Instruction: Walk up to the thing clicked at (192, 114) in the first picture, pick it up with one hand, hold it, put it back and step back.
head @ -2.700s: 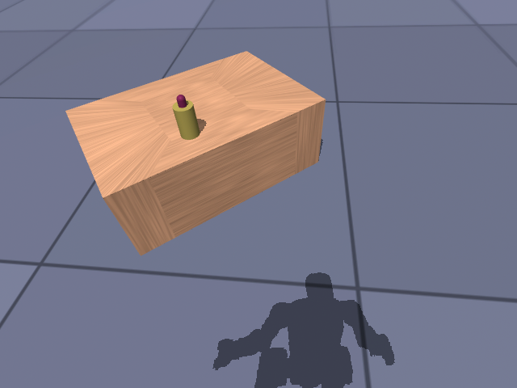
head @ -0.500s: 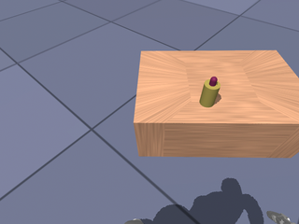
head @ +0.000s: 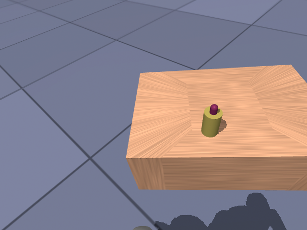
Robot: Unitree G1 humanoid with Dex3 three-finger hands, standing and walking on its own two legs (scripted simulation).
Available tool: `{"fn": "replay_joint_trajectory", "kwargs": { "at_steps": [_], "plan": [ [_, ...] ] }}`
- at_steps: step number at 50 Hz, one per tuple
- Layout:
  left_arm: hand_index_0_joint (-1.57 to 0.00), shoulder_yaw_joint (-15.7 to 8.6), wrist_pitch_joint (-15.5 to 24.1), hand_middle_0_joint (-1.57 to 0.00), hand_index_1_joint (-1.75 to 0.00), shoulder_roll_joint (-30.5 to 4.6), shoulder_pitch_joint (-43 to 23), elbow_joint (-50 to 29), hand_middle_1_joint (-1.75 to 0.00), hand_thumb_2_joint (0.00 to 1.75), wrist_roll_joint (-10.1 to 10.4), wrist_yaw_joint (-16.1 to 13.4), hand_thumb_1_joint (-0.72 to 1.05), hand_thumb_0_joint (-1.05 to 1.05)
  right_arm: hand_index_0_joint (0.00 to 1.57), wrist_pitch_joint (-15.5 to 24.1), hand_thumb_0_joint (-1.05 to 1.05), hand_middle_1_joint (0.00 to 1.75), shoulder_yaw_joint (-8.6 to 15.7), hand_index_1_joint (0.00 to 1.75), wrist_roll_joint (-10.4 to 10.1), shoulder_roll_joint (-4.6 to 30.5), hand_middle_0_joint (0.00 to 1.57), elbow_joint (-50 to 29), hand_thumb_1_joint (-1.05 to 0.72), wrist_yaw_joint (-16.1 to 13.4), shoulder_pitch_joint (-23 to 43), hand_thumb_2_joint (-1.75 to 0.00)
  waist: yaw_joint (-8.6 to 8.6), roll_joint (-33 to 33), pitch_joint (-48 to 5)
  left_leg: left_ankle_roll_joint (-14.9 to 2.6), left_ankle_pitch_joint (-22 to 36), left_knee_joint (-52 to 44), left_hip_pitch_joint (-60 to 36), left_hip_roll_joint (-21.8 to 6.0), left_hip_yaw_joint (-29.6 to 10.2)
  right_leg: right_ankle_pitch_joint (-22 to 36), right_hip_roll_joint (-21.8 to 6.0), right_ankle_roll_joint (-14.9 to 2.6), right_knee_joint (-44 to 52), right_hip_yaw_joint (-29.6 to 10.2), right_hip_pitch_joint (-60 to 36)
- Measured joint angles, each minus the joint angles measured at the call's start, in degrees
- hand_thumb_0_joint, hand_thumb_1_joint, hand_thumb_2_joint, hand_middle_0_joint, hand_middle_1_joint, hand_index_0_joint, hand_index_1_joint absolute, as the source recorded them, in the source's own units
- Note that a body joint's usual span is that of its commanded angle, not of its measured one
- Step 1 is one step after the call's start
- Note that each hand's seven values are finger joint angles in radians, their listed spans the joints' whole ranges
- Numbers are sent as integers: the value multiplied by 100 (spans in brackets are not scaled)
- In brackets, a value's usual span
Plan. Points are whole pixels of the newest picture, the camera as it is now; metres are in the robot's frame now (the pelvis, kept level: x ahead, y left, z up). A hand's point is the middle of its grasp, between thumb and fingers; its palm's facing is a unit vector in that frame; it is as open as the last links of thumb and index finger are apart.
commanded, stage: walk up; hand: right
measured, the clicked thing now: (211, 119) +0.67 -0.21 -0.24
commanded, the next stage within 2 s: stand in 1.78 s
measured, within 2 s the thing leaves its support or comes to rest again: neither
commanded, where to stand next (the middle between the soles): +0.19 -0.01 m, yaw +0 degrees
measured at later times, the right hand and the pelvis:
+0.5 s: hand (261, 210) +0.22 -0.26 -0.13, palm faces -0.04 +0.93 -0.38, open 7.4 cm; pelvis +0.09 +0.00 +0.00, yaw +0 degrees
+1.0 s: hand (264, 213) +0.21 -0.26 -0.13, palm faces -0.01 +0.94 -0.34, open 7.4 cm; pelvis +0.12 -0.01 +0.03, yaw +0 degrees
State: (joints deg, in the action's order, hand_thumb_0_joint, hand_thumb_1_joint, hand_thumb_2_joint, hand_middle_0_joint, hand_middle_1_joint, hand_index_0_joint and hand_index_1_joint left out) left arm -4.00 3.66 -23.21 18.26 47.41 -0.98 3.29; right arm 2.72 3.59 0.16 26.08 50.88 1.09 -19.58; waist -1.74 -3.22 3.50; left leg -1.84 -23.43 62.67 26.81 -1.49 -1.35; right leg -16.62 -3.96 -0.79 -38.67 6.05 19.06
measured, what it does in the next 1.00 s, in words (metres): walks ahead: left foot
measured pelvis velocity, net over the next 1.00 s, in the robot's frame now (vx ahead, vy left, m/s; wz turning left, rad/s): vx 0.12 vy -0.01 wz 0.00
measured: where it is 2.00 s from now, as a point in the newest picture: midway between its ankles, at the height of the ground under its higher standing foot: outside the picture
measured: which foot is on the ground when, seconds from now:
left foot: up 0.00-0.20, down 0.22-1.00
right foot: down 0.00-1.00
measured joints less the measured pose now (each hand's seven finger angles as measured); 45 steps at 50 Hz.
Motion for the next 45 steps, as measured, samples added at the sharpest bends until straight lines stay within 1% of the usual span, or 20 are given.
{"fn": "replay_joint_trajectory", "kwargs": {
  "at_steps": [4, 8, 10, 11, 12, 13, 15, 17, 19, 21, 23, 24, 25, 27, 30, 36, 45],
  "plan": [
    [-21, 56, -8, -21, -30, -3, 170, 45, -30, 89, 11, -16, 90, 1, 20, 43, 1, 30, -13, 30, 57, -103, 21, -44, -90, 142, 84, -89, -48, 53, -2, 85, 286, -936, 228, -112, 330, 37, 47, -61, 500, 99, -405],
    [-21, 119, -45, -21, -30, -89, 258, 79, -30, 89, 34, -88, 90, 1, 20, 29, 1, 30, -43, 30, 92, -224, 21, -95, -90, 158, 235, -89, -116, 223, 87, 81, 792, -1949, 96, -121, 427, -136, 33, 35, 528, 125, -618],
    [-21, 173, -101, -21, -30, -106, 253, 116, -30, 89, 68, -130, 90, 1, 20, 48, 1, 30, -48, 30, 78, -248, 21, -109, -90, 124, 323, -89, -124, 280, 122, 44, 1276, -2479, -154, -73, 461, -362, -1, 102, 284, 123, -621],
    [-21, 206, -135, -21, -30, -98, 252, 128, -30, 89, 85, -151, 90, 1, 20, 72, 1, 30, -50, 30, 77, -233, 21, -126, -90, 102, 352, -89, -112, 274, 121, -4, 1446, -2728, -321, -44, 462, -522, -13, 141, 79, 127, -587],
    [-21, 226, -174, -21, -30, -101, 195, 171, -30, 89, 103, -177, 90, 1, 20, 94, 1, 30, -39, 30, 86, -265, 21, -108, -90, 63, 426, -89, -80, 361, 155, -34, 1364, -2696, -354, 42, 484, -674, -108, 133, -201, 104, -511],
    [-21, 238, -232, -21, -30, -81, 105, 215, -30, 89, 132, -207, 90, 1, 20, 99, 1, 30, -51, 30, 93, -304, 21, -112, -90, 28, 503, -89, -69, 437, 200, -54, 1247, -2561, -328, 96, 515, -826, -110, 88, -510, -53, -394],
    [-21, 278, -331, -21, -30, -20, -59, 291, -30, 89, 154, -260, 90, 1, 20, 91, 1, 30, -106, 30, 51, -364, 21, -141, -90, 7, 641, -89, -30, 473, 253, -95, 1103, -2416, -325, 98, 514, -1314, 49, 6, -1166, -312, -139],
    [-21, 304, -377, -21, -30, 10, -177, 353, -30, 89, 157, -288, 91, 1, 20, 65, 1, 30, -165, 30, 41, -440, 21, -163, -90, -26, 759, -89, -2, 518, 248, -96, 1078, -2463, -392, 76, 531, -1475, 131, -45, -1525, -430, 78],
    [-21, 312, -350, -21, -30, 42, -263, 415, -30, 89, 161, -293, 91, 1, 20, 47, 1, 30, -218, 30, 47, -473, 21, -161, -90, -49, 868, -89, 13, 523, 219, -75, 1064, -2504, -436, 37, 556, -1346, 111, -74, -1339, -433, 163],
    [-21, 302, -306, -21, -30, 70, -329, 489, -30, 89, 149, -290, 91, 1, 20, 14, 0, 30, -254, 30, 62, -472, 21, -141, -90, -55, 986, -89, 43, 495, 195, -42, 1018, -2460, -431, -1, 568, -1127, 79, -70, -877, -435, 126],
    [-21, 284, -260, -21, -30, 86, -385, 589, -30, 89, 116, -300, 91, 1, 20, -49, 0, 30, -271, 30, 47, -451, 21, -110, -90, -48, 1087, -89, 62, 426, 174, 4, 914, -2295, -377, -55, 552, -609, 98, -50, -258, -425, -43],
    [-21, 270, -243, -21, -30, 109, -423, 661, -30, 89, 90, -314, 91, 1, 20, -92, 0, 30, -272, 30, 29, -435, 21, -68, -90, -49, 1139, -89, 65, 344, 179, 39, 849, -2191, -356, -113, 512, -285, 149, 44, -131, -394, -104],
    [-21, 266, -237, -21, -30, 132, -448, 729, -30, 89, 58, -325, 91, 1, 20, -145, 0, 30, -268, 30, 8, -436, 21, -3, -90, -51, 1177, -89, 73, 259, 161, 69, 810, -2146, -356, -168, 462, -227, 201, 118, -92, -351, -146],
    [-21, 285, -250, -21, -30, 120, -456, 841, -30, 89, 18, -311, 91, 1, 20, -230, 0, 30, -271, 30, -13, -495, 21, 164, -90, -43, 1225, -89, 55, 282, 67, 95, 608, -2214, -416, -109, 449, -273, 177, 157, -77, -382, -158],
    [-21, 350, -267, -21, -30, 152, -546, 1032, -30, 89, 39, -304, 90, 1, 20, -228, 1, 30, -279, 30, -27, -481, 21, 406, -90, -1, 1249, -89, 76, 211, 12, 127, 979, -2548, -590, -85, 451, -252, 170, 188, 95, -388, -271],
    [-21, 392, -212, -21, -30, 189, -840, 1278, -30, 89, 95, -298, 90, 1, 20, -216, 1, 30, -352, 30, -40, -500, 21, 927, -90, 27, 1290, -89, 96, 164, 26, 165, 1088, -3048, -930, -74, 459, -61, 183, 191, 642, -376, -622],
    [-21, 407, -274, -21, -30, 214, -1392, 1530, -30, 89, 165, -314, 90, 1, 20, -216, 1, 30, -360, 30, -30, -552, 21, 1407, -90, -5, 1464, -89, 153, 240, 48, 169, 1333, -3689, -1356, -48, 486, 223, 188, 213, 1335, -377, -1060]
  ]
}}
